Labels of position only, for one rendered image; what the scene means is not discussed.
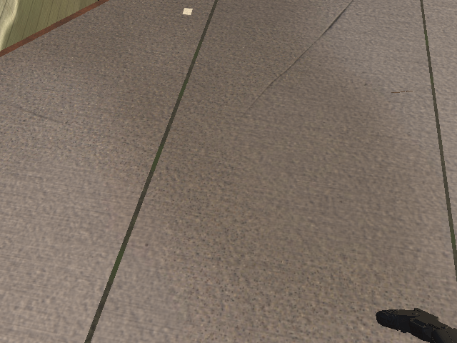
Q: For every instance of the robot right hand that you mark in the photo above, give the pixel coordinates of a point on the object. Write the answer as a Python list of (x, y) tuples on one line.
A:
[(419, 323)]

